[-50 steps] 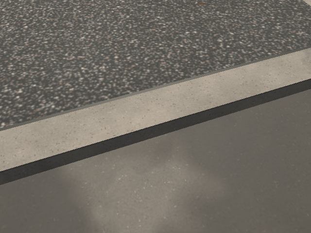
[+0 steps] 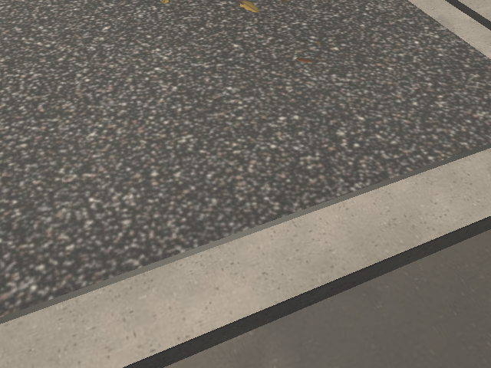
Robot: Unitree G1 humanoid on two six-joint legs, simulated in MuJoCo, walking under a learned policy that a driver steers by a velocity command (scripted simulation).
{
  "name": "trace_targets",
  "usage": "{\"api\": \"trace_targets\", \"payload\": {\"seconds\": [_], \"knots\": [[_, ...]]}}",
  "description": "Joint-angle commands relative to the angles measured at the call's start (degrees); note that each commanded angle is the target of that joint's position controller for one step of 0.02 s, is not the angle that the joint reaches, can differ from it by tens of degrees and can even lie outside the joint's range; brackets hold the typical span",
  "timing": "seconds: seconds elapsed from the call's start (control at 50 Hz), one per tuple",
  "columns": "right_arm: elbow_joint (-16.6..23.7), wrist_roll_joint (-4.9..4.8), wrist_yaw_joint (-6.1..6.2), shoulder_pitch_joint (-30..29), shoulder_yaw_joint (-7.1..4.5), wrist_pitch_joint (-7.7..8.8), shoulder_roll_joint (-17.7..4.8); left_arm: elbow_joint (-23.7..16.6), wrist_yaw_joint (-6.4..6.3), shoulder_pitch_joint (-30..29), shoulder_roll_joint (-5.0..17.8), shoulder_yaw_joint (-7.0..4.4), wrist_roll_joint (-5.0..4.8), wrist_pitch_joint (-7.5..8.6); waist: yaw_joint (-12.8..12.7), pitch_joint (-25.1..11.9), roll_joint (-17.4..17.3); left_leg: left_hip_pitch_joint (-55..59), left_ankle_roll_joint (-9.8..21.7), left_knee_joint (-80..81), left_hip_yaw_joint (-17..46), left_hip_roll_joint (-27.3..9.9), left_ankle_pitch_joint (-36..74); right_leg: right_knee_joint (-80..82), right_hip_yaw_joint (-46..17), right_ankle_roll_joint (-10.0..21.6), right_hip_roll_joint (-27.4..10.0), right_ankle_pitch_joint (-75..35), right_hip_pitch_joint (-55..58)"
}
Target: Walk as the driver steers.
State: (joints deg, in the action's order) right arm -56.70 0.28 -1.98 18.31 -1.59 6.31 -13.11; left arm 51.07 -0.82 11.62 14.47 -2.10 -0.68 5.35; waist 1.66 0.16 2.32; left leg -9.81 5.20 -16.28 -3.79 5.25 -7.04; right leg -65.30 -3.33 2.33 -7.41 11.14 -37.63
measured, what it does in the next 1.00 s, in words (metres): walks ahead: right foot, then left foot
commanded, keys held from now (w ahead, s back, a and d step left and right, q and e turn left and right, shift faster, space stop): w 0.54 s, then w+e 0.46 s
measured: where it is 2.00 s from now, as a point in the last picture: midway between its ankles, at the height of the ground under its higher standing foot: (336, 194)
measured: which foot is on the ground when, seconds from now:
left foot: down 0.00-0.32, up 0.34-0.66, down 0.68-1.00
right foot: up 0.00-0.28, down 0.30-0.82, up 0.84-1.00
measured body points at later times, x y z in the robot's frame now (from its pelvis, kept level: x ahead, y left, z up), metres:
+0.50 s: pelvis +0.27 -0.08 +0.00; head +0.30 -0.10 +0.45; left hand +0.31 +0.18 -0.12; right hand +0.34 -0.34 -0.15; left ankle +0.26 +0.06 -0.66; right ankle +0.30 -0.16 -0.74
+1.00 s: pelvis +0.51 -0.05 -0.01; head +0.53 -0.03 +0.44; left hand +0.62 +0.18 -0.15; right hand +0.48 -0.30 -0.14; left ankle +0.46 +0.04 -0.74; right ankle +0.46 -0.16 -0.58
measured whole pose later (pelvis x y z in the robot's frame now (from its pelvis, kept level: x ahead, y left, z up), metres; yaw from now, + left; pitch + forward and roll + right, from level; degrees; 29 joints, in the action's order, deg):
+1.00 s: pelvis +0.51 -0.05 -0.01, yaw -11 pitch +1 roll -1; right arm -54.0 2.0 0.2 20.4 -1.7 5.1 -10.6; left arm 50.3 0.6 14.6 13.1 -4.5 1.5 0.5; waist -0.6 0.5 2.8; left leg -6.6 2.1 -25.3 -8.6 -0.9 -19.7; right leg -88.0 0.5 5.5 0.3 20.0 -40.5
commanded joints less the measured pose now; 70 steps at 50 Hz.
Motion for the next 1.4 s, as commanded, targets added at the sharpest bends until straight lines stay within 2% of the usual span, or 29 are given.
{"api": "trace_targets", "payload": {"seconds": [0.02, 0.16, 0.24, 0.28, 0.3, 0.32, 0.34, 0.36, 0.42, 0.54, 0.68, 0.74, 0.78, 0.8, 0.82, 0.84, 0.86, 0.88, 0.92, 0.98, 1.14, 1.2, 1.22, 1.26, 1.28, 1.3, 1.32, 1.34, 1.4], "knots": [[3.07, -0.06, 1.10, -2.39, -1.18, 1.04, -7.50, -2.48, -0.43, 1.92, 2.61, -0.76, 0.74, -0.22, -2.70, 3.13, -4.69, -6.28, 9.71, 11.75, 11.54, -15.79, 4.18, 7.57, 0.11, -1.73, -2.36, -8.78, -1.28], [0.90, -1.38, 2.16, 4.89, -1.72, -0.21, -9.87, -6.66, 1.03, -12.28, 1.97, -0.26, -0.46, 0.67, 2.56, 3.93, -4.98, 4.32, 6.89, 9.13, 9.19, -16.72, 3.66, 30.63, 2.74, -2.40, 1.42, -15.98, 0.78], [0.03, -1.56, 2.40, 5.30, -2.25, -1.18, -10.57, -8.49, 2.37, -13.42, 3.65, -0.61, -0.61, 1.53, 1.32, 3.77, -5.95, 11.13, 5.42, 3.74, 10.74, -20.09, 6.94, 35.72, 2.82, 0.57, 2.69, -7.78, 3.13], [0.73, -1.21, 2.38, 2.92, -2.14, -1.72, -10.57, -6.08, 2.28, -3.89, 6.57, -2.22, -0.37, 1.95, -4.20, -1.88, -6.15, 10.46, 3.43, -7.73, 8.08, -17.20, 22.89, 38.46, 5.60, 2.96, 6.04, -6.00, 17.04], [1.74, -0.40, 2.38, 2.36, -1.26, -1.81, -8.45, -3.07, 1.83, 7.35, 10.37, -3.82, -0.16, 2.07, -8.52, -9.63, -3.93, 3.26, 1.59, -21.94, 5.26, -13.72, 23.18, 37.07, 2.08, 5.70, 2.91, -8.31, 33.37], [2.78, -0.10, 1.89, 7.86, 0.78, -0.78, -2.27, -1.39, 1.69, 16.02, 16.99, -5.51, 0.84, 1.65, -8.31, -18.59, 9.37, -21.03, -2.93, -45.19, 0.36, -5.02, 3.76, 38.67, -20.87, 14.02, -11.77, -4.33, 58.11], [1.86, -0.76, 1.54, 8.62, 0.92, 0.68, -2.67, -0.84, 1.93, 17.58, 13.81, -4.60, 0.70, 1.44, -8.34, -22.72, 13.42, -30.73, -2.86, -56.00, 8.17, -2.02, -24.47, 46.93, -38.03, 16.86, -16.16, 0.21, 62.09], [2.08, 1.72, 1.67, 5.56, -1.27, -0.01, -8.77, -0.34, 1.82, 14.25, 9.60, -3.42, 4.19, 0.76, -5.88, -11.77, 3.87, -31.11, -1.12, -57.16, 6.62, -5.54, -20.00, 46.85, -26.48, 11.97, -13.97, -6.20, 50.15], [2.98, 2.47, 1.03, 2.13, -0.80, -1.70, -5.45, -1.42, 2.16, 4.61, 3.92, -1.60, 2.37, 0.90, -0.80, -2.23, 2.49, -22.92, -1.38, -48.98, 5.78, -10.52, -10.88, 52.01, -10.69, 7.15, -6.97, -14.48, 30.71], [5.06, 2.47, -0.09, -3.99, -0.36, -3.61, -4.09, 1.71, 1.92, 9.15, 4.61, -1.56, 1.53, 1.42, -0.63, 0.20, 2.93, -25.06, -3.30, -42.49, 2.40, -11.28, -2.64, 56.96, -3.19, 9.52, -4.18, -17.21, 29.63], [10.11, 1.92, 0.86, -15.40, 0.58, -3.02, -2.37, 4.54, 0.87, 17.07, 4.52, -1.37, 2.31, -0.02, -3.59, 4.10, 1.37, -30.43, -4.03, -31.96, 1.36, -10.47, -3.87, 55.26, -8.60, 12.45, -6.21, -12.74, 36.72], [12.00, 1.64, 0.75, -17.82, 0.67, -1.90, -1.55, 5.49, 0.05, 19.47, 3.52, -1.05, 2.89, -0.89, -4.27, 4.01, 0.99, -28.37, -3.54, -26.25, -0.62, -6.71, -10.52, 48.62, -8.94, 11.25, -3.76, -25.85, 42.86], [9.82, 0.70, 1.76, -8.65, 0.18, -0.95, -1.69, 5.18, -0.26, 16.36, 6.74, -2.06, 2.97, -1.38, 0.25, 0.23, 3.29, -12.82, -2.56, -13.73, -0.82, -2.70, -11.21, 37.75, -7.70, 9.14, -1.94, -43.26, 40.56], [7.16, 0.56, 2.54, 0.64, -0.48, -0.33, -3.02, 4.41, -0.08, 13.15, 6.99, -2.46, 1.61, -1.47, 5.02, -4.06, 1.54, 1.75, -1.97, -4.19, -0.47, -3.85, -0.89, 26.56, -4.56, 7.49, 1.06, -44.67, 35.42], [5.44, 1.93, 3.75, 9.44, -2.33, 0.01, -9.21, 1.90, 0.29, 10.57, 4.06, -1.89, -0.04, -0.78, 7.65, -10.73, -3.13, 20.56, -0.06, -1.81, 9.88, -15.45, 0.89, 12.26, -3.02, 4.73, 4.16, -22.95, 20.68], [6.08, 2.80, 3.82, 9.44, -2.98, -0.47, -14.19, 0.25, -0.02, 13.31, -3.80, -0.39, 1.35, -0.26, 2.28, -9.40, -14.11, 30.98, -0.72, -7.67, 23.18, -31.19, 34.91, -0.68, 0.22, 3.44, 9.77, 21.68, 2.10], [5.28, 2.06, 3.50, 12.63, -3.96, -1.41, -15.00, -0.62, -0.69, 13.89, -1.05, -1.38, 0.27, -1.10, 4.20, -11.89, -13.46, 28.08, 5.86, -6.62, 30.25, -34.58, 31.84, -8.55, 0.03, 3.05, 10.40, 20.08, -3.76], [5.59, 2.25, 2.94, 9.21, -2.59, -1.44, -8.34, -0.27, -0.60, 10.40, 0.09, -1.75, 1.31, -2.07, 2.49, -4.08, -6.58, 21.84, 6.31, -3.94, 25.88, -31.63, 19.55, -14.31, -0.69, 3.06, 7.10, 16.39, -7.68], [6.01, 2.15, 2.04, 3.24, -0.68, -1.45, -1.10, -1.66, 0.82, 5.36, -1.01, -2.19, 2.10, -3.33, 0.19, 4.09, -8.15, 11.55, 1.91, -0.57, 14.41, -24.26, 9.82, -21.65, 2.18, 2.96, 5.74, 10.99, -11.54], [2.84, 1.41, 2.08, 7.05, -0.30, -0.65, 0.18, -5.41, 2.20, 0.77, -5.39, -1.28, 2.35, -4.90, -1.76, 5.14, -9.22, 5.78, -0.62, 0.70, 5.55, -20.75, 13.38, -30.13, 3.35, 3.43, 6.83, 7.16, -16.67], [-2.65, 1.73, 3.54, 14.85, 0.16, 0.39, -0.49, -20.32, 0.35, -19.45, -7.02, 2.30, 2.94, -5.28, -3.97, 10.17, -4.21, 9.07, -0.01, 10.20, -2.57, -20.41, 12.27, -28.72, 6.82, 6.63, 5.93, 17.03, -37.01], [0.57, -0.08, 5.06, 11.70, -0.06, -0.37, -2.78, -19.48, 3.11, -14.49, -6.21, 3.15, 1.89, -5.12, -5.20, 1.71, -1.96, -0.18, 1.53, 10.55, -10.89, -17.87, 46.31, -0.93, 17.98, 7.08, 8.53, 5.00, -1.40], [1.66, -0.83, 5.41, 11.92, -1.06, -0.05, -7.71, -18.46, 3.07, -10.70, -3.99, 2.26, 2.08, -5.59, -6.71, -3.62, -5.74, 4.10, 1.54, 3.17, -10.51, -20.33, 72.83, -1.04, 20.02, 7.33, 12.52, 7.72, 6.46], [4.50, -0.97, 4.19, 7.55, -3.63, -0.22, -14.75, -15.01, 2.75, 6.01, 1.58, -0.02, 1.60, -5.81, -13.31, -15.89, -14.52, 14.37, 0.80, -22.09, -9.05, -22.71, 86.01, 9.03, 13.62, 10.73, 15.32, 10.84, 18.72], [5.75, -1.58, 3.27, 7.73, -4.26, -0.02, -14.56, -14.31, 2.77, 9.34, 4.27, -1.56, 1.56, -5.20, -15.10, -18.63, -13.99, 8.44, -1.02, -38.74, -8.68, -20.72, 68.57, 20.09, 4.39, 12.61, 14.77, 10.35, 29.04], [10.29, -1.07, 1.50, 10.71, -1.93, -0.25, -3.55, -14.72, 2.74, 1.57, 11.61, -3.69, 1.34, -4.70, -7.27, -20.69, 3.69, -14.70, -4.63, -66.01, -7.21, -9.34, -4.94, 34.04, -29.39, 19.41, -1.93, 15.12, 41.61], [4.80, 6.54, -5.41, 19.59, -1.98, -1.36, -5.98, -5.58, 2.99, 27.74, 11.46, -2.03, 2.63, -4.90, -14.54, -24.37, 0.77, -31.08, 0.32, -86.40, 19.07, -1.09, 0.58, 43.08, -53.22, 18.16, -2.92, 9.26, 50.00], [8.98, 4.48, -5.50, 11.36, -3.26, 0.11, -7.05, -1.95, 2.84, 26.13, 13.64, -3.89, 2.43, -3.91, -11.67, -5.11, -2.22, -50.31, 0.28, -95.59, 21.28, -1.70, 1.75, 43.20, -49.12, 9.81, -4.72, 11.75, 44.12], [15.19, 4.83, -1.91, 3.90, 0.73, 0.57, -0.60, 3.46, 5.12, 7.82, -0.37, 0.69, 5.45, -0.57, 0.06, -2.89, -10.24, -51.94, 2.29, -101.54, 18.76, -5.47, 2.91, 40.69, -28.75, 9.28, -0.43, 9.98, 24.44]]}}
